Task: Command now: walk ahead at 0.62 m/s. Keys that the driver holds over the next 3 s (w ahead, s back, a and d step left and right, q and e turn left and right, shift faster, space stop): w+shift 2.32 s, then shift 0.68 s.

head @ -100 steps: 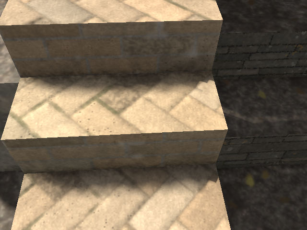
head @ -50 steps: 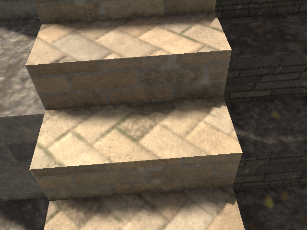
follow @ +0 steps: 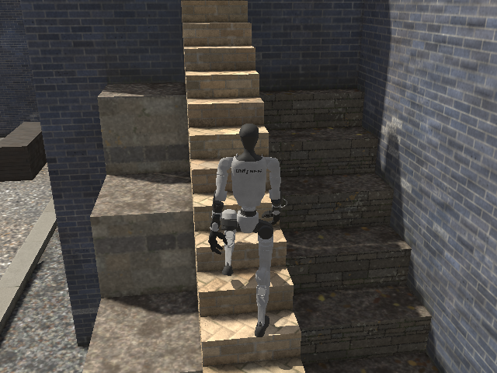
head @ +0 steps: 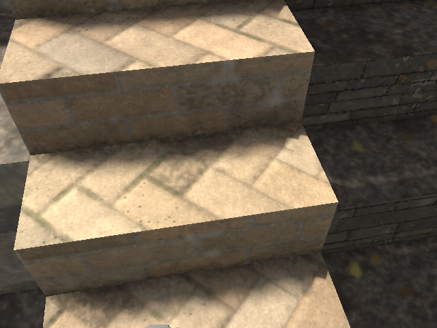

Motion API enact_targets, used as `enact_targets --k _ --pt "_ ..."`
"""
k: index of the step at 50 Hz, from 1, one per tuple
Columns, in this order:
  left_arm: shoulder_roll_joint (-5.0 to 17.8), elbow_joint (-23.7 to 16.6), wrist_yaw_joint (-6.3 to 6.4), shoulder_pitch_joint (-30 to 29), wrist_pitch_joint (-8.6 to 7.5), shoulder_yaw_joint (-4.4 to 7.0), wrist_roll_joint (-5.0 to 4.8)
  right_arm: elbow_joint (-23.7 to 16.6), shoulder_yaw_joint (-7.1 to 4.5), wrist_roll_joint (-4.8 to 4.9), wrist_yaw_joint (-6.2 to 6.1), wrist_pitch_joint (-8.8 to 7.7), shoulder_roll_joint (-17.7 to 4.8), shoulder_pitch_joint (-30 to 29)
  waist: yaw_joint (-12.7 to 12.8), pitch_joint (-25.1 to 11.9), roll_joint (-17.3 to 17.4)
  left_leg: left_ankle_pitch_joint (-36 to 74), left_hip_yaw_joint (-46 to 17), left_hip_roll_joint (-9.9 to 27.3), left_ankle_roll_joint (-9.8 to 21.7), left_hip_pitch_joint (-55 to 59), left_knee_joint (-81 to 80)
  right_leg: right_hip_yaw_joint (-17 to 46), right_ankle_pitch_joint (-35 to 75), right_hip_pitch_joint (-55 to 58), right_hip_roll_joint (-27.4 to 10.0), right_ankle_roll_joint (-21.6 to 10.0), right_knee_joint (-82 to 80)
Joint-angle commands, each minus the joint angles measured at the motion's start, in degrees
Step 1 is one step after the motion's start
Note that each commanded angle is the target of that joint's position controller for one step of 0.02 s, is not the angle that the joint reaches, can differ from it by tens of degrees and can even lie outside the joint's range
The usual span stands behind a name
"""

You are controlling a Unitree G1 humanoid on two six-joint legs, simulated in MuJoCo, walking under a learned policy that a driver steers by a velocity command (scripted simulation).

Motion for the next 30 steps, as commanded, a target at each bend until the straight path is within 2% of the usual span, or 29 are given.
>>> enact_targets --k 1,2,3,4,5,6,7,8,9,10,11,12,13,14,15,16,18,19,20,21,22,23,24,25,26,27,28,29,30 --pt "11.65 -3.59 0.18 0.49 -1.3 2.56 -3.12 -10.53 0.15 -0.86 1.46 -2.54 -3.74 -9.34 -4.56 -3.29 -0.87 -6.74 6.77 -2.73 2.76 28.34 -28.98 0.62 82.25 -10.91 -10.3 -10.59 -2.22" --pt "15.95 -3.33 -0.37 2.32 -1.03 3.71 -1.28 -9.02 -1.66 -0.08 1.73 -1.79 -8.17 -6.15 -5.01 -5.85 -3.77 -14.61 15.02 -7.53 2.09 31.31 -33.0 0.39 102.48 -6.4 -12.32 -13.63 3.43" --pt "17.55 -3.44 -0.6 1.36 -0.77 4.55 -0.81 -9.76 -2.28 -0.93 1.53 -1.56 -8.8 -4.57 -6.57 -4.8 -9.4 -14.45 12.7 -7.99 2.72 32.05 -43.67 0.96 109.08 -1.78 -13.58 -14.71 10.35" --pt "10.93 -2.66 -1.16 10.58 -0.91 4.5 -0.74 -9.17 -2.82 -2.24 1.48 -2.54 -9.37 -8.04 0.98 -6.28 -6.47 -7.53 3.61 -8.89 5.63 40.46 -44.28 4.1 119.06 -8.38 -12.01 -13.81 16.95" --pt "12.03 -3.14 -1.55 8.11 -1.57 4.57 -2.31 -6.22 -4.07 -4.09 1.31 -2.16 -11.88 3.69 -3.89 -11.43 -3.15 -10.36 -13.65 -2.47 7.63 45.85 -59.5 6.65 103.66 -10.93 -9.78 -14.36 24.88" --pt "12.92 -7.8 -2.18 -2.75 -2.59 4.84 -3.1 -3.46 -5.35 -6.02 2.04 -2.65 -16.88 11.76 -6.94 -14.13 10.21 -15.53 -31.04 0.8 7.42 45.16 -81.46 8.47 66.57 -11.97 -1.86 -14.91 34.17" --pt "9.18 -12.65 -3.53 -13.68 -4.04 4.99 -2.52 -0.27 -5.79 -7.38 1.77 -2.47 -18.32 12.9 -4.61 -10.64 23.65 -23.17 -45.46 3.54 8.44 42.58 -99.2 14.2 19.62 -22.0 8.97 -13.43 56.22" --pt "7.3 -17.75 -5.21 -20.93 -6.16 5.41 -3.27 2.65 -3.57 -7.81 0.53 -3.32 -11.31 9.47 -0.85 -8.38 15.87 -20.15 -47.63 8.25 8.2 37.81 -100.71 23.02 12.12 -28.26 12.97 -12.51 81.16" --pt "2.32 -22.42 -7.58 -25.28 -7.46 4.0 -2.59 3.51 -1.8 -7.94 0.76 -4.14 -5.77 6.45 1.45 -5.19 10.86 -15.17 -38.63 7.37 6.88 33.06 -93.03 27.11 10.25 -35.99 13.28 -14.68 90.66" --pt "0.36 -25.02 -8.91 -27.94 -8.46 3.29 -1.25 4.91 -1.5 -6.45 1.05 -4.71 -2.97 4.36 3.71 0.61 3.93 -8.01 -30.22 6.86 5.67 29.98 -87.85 26.56 9.91 -41.49 12.2 -15.84 91.4" --pt "-1.4 -26.53 -9.34 -28.73 -9.12 2.4 -0.54 6.92 -0.43 -6.34 1.11 -5.42 -0.54 5.71 4.06 2.16 3.03 -1.65 -27.92 7.74 6.24 31.49 -85.6 27.12 9.23 -47.58 12.58 -16.15 98.36" --pt "-1.77 -27.1 -9.93 -27.79 -9.57 1.94 -0.8 8.2 0.21 -6.89 1.57 -6.2 1.68 7.36 4.48 3.15 2.61 3.37 -26.81 7.3 6.55 34.89 -85.23 29.31 9.35 -52.29 13.63 -16.19 103.14" --pt "-1.96 -26.61 -10.72 -25.57 -9.69 1.55 -1.36 8.42 0.31 -7.11 1.45 -6.64 1.92 8.49 5.62 3.34 2.79 7.01 -26.19 7.68 7.19 39.33 -87.06 30.58 8.3 -57.2 14.8 -15.68 106.23" --pt "-1.24 -25.79 -11.21 -23.77 -9.55 1.38 -1.74 8.45 0.19 -7.02 1.33 -7.11 0.68 9.71 6.6 2.55 2.8 9.89 -26.15 8.62 8.17 43.54 -89.88 30.23 7.98 -61.07 15.54 -14.74 107.9" --pt "-1.17 -25.37 -11.0 -22.36 -9.43 1.04 -1.56 7.88 -0.06 -6.82 0.9 -7.48 -0.36 9.79 7.46 2.28 2.3 11.38 -25.92 9.94 8.77 45.57 -91.55 30.06 8.1 -64.63 15.19 -13.41 108.48" --pt "-0.81 -25.6 -10.44 -22.38 -8.98 0.69 -1.6 7.53 -0.54 -6.57 0.89 -7.78 -0.51 10.13 7.97 2.85 1.25 11.18 -24.22 10.5 9.33 44.91 -93.02 27.83 7.89 -67.17 13.96 -11.84 107.62" --pt "0.72 -26.3 -9.03 -23.05 -8.3 0.38 -2.18 7.41 -1.18 -6.31 0.34 -8.38 -1.92 11.6 7.22 3.21 2.41 10.98 -21.94 12.99 11.2 42.23 -96.82 22.71 8.87 -71.83 11.92 -8.86 110.07" --pt "-1.15 -26.42 -8.26 -24.97 -7.91 -0.35 -2.12 8.18 -0.97 -7.1 0.19 -8.4 -1.82 12.71 5.78 2.96 5.68 12.96 -22.23 13.78 11.92 41.71 -97.8 20.69 9.2 -74.6 12.99 -7.81 121.15" --pt "-1.93 -27.52 -7.56 -26.56 -7.85 -0.86 -2.54 8.86 -0.97 -6.87 0.12 -8.7 -2.28 14.14 5.16 4.38 7.03 10.86 -22.32 14.36 11.89 43.17 -98.71 21.44 9.62 -80.14 11.62 -7.32 123.89" --pt "-1.62 -27.63 -7.06 -27.13 -7.69 -0.83 -2.95 9.04 -0.48 -6.64 0.0 -9.14 -1.81 14.45 4.6 5.03 7.75 11.11 -21.81 14.61 11.46 45.1 -98.98 21.21 10.39 -83.77 10.77 -6.48 124.25" --pt "-1.77 -28.05 -6.95 -29.19 -7.77 -1.21 -3.08 9.34 -0.6 -5.99 0.04 -9.15 -2.25 14.52 3.97 6.89 7.29 10.31 -19.84 14.24 10.64 44.62 -99.09 21.33 12.05 -86.24 9.38 -5.82 119.97" --pt "-3.65 -29.08 -6.66 -32.75 -7.73 -1.92 -3.34 10.19 -0.37 -6.33 0.1 -8.75 -2.69 17.52 1.32 6.57 9.4 9.63 -21.67 15.52 10.76 49.74 -99.51 19.79 9.17 -92.86 9.32 -5.17 124.23" --pt "-3.64 -29.67 -6.75 -33.87 -7.9 -2.29 -3.57 10.31 -0.28 -6.28 0.07 -8.78 -2.9 18.26 0.93 5.71 8.63 7.73 -21.43 15.67 10.12 53.05 -98.76 19.25 10.19 -95.61 8.07 -4.64 120.95" --pt "-4.01 -30.18 -7.27 -33.92 -7.87 -2.52 -3.67 10.26 -0.49 -6.2 -0.12 -8.26 -3.7 17.84 0.75 4.11 10.66 9.63 -20.81 15.97 9.35 54.7 -98.69 18.71 10.87 -95.95 7.45 -4.63 119.67" --pt "-4.36 -31.19 -7.6 -35.97 -7.54 -2.86 -3.71 10.66 -0.63 -6.16 -0.33 -7.99 -4.52 18.04 0.25 3.48 11.01 10.67 -19.78 15.75 8.69 54.65 -99.58 16.5 11.91 -95.7 6.5 -4.07 117.73" --pt "-5.23 -34.62 -7.37 -41.73 -7.67 -3.74 -3.72 10.56 -1.23 -4.88 -0.4 -7.69 -6.56 18.15 -0.33 4.53 12.6 7.6 -17.76 14.7 8.0 50.64 -104.75 13.0 9.6 -92.77 4.41 -3.15 104.06" --pt "-5.24 -36.35 -6.6 -43.6 -7.78 -4.2 -3.34 10.33 -1.22 -4.74 -1.02 -7.45 -6.64 16.58 -0.07 4.84 14.43 9.82 -17.04 14.39 8.33 46.33 -109.24 9.31 9.38 -86.54 1.96 -2.54 96.05" --pt "-4.53 -37.88 -5.93 -43.73 -8.24 -4.4 -1.95 9.65 -2.02 -4.04 -1.82 -7.53 -8.53 14.21 0.95 1.93 14.88 15.79 -14.36 12.88 8.55 43.39 -112.83 6.22 10.85 -74.81 0.42 -2.88 85.74" --pt "-3.63 -39.92 -6.08 -45.79 -8.58 -5.91 -2.81 10.22 -3.15 -0.45 -2.76 -7.53 -12.94 14.53 1.47 -1.9 16.43 26.85 -10.0 10.74 9.26 31.58 -123.17 -1.1 -4.52 -45.01 2.23 -3.57 56.58"
Next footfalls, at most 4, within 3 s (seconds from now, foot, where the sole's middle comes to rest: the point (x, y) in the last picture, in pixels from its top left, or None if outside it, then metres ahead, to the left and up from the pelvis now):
0.08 left None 0.11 0.13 -0.59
0.64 right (271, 319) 0.40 -0.10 -0.39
1.18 left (101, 188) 0.61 0.25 -0.20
1.68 right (183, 40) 0.85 0.08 0.00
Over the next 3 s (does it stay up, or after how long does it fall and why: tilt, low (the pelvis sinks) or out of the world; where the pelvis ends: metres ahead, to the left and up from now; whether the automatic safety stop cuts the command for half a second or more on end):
stays up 1.30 0.18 1.15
